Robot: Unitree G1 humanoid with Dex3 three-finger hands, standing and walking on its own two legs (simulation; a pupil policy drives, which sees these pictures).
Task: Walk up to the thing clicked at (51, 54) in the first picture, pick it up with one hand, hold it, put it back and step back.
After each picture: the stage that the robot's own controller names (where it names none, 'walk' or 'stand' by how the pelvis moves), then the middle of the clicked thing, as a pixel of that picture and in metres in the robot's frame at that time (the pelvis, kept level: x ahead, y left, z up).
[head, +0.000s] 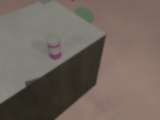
stand; (54, 48) +0.62 +0.16 -0.09
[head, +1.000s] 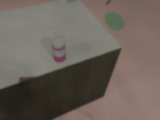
rise first; (59, 50) +0.58 +0.15 -0.07
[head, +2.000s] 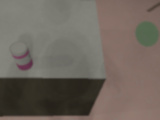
rise first; (22, 56) +0.45 +0.28 -0.05
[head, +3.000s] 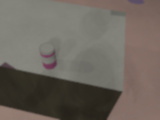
stand; (48, 56) +0.52 +0.16 -0.06
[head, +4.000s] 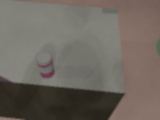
stand; (45, 65) +0.46 +0.17 -0.07
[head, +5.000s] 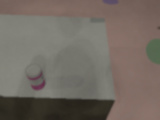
stand; (35, 77) +0.43 +0.22 -0.09
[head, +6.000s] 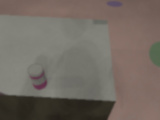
stand; (38, 77) +0.44 +0.21 -0.10
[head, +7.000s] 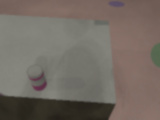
stand; (37, 78) +0.43 +0.21 -0.10
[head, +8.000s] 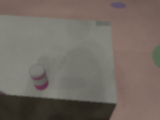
stand; (39, 77) +0.44 +0.21 -0.10
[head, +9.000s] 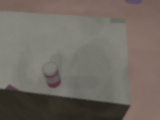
rise first; (51, 75) +0.43 +0.18 -0.09
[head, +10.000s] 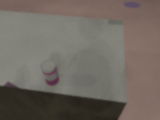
go down; (50, 73) +0.46 +0.18 -0.09
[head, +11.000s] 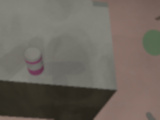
go down; (34, 61) +0.46 +0.16 -0.06
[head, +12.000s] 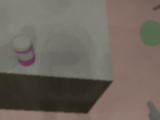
go down; (24, 51) +0.48 +0.18 -0.03
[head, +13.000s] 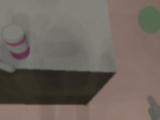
close in; (17, 42) +0.47 +0.18 +0.00
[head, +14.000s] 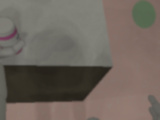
lift; (8, 37) +0.48 +0.18 +0.02
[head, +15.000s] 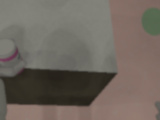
lift; (9, 57) +0.42 +0.21 +0.01
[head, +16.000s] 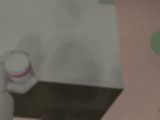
lift; (21, 72) +0.35 +0.19 +0.07
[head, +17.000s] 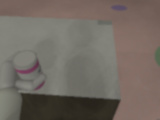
hold; (30, 71) +0.33 +0.17 +0.12
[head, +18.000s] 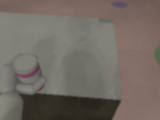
hold; (30, 74) +0.32 +0.17 +0.11
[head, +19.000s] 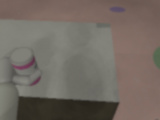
crouch; (26, 67) +0.35 +0.18 +0.12
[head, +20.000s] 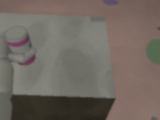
lower; (21, 46) +0.42 +0.19 +0.12
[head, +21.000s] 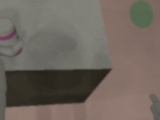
lower; (7, 38) +0.48 +0.18 +0.02
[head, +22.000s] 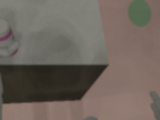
lower; (2, 38) +0.48 +0.19 +0.02
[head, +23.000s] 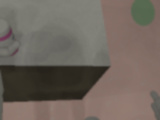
lower; (3, 38) +0.48 +0.19 +0.02
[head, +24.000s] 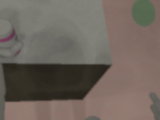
lower; (6, 39) +0.48 +0.18 +0.02
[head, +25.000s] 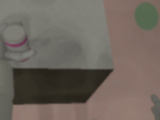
open; (18, 44) +0.46 +0.16 +0.01
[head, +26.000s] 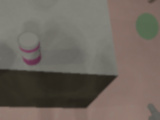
sink last; (30, 49) +0.46 +0.15 -0.01
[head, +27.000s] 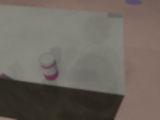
stand; (49, 67) +0.46 +0.18 -0.04
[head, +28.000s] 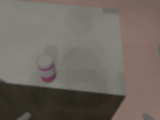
stand; (46, 68) +0.44 +0.16 -0.04
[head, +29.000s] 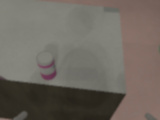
stand; (47, 66) +0.44 +0.16 -0.03
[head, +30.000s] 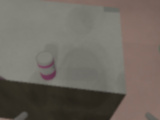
stand; (46, 66) +0.44 +0.16 -0.03
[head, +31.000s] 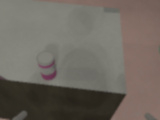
stand; (47, 66) +0.44 +0.16 -0.03
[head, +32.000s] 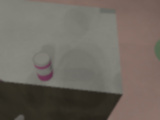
stand; (43, 67) +0.44 +0.16 -0.03
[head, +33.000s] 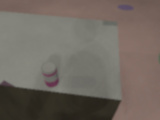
stand; (50, 74) +0.46 +0.16 -0.09
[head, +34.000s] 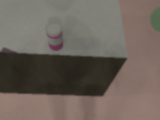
walk; (55, 37) +0.55 +0.12 -0.07
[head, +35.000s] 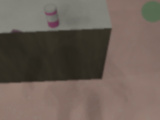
walk; (51, 16) +0.78 +0.20 -0.08
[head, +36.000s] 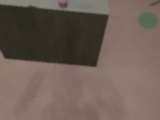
stand; out of the picture +1.06 +0.15 -0.08
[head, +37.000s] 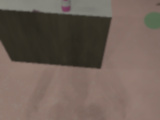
stand; (65, 2) +1.06 +0.14 -0.09
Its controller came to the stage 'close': yes
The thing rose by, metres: 0.20
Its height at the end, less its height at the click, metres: +0.00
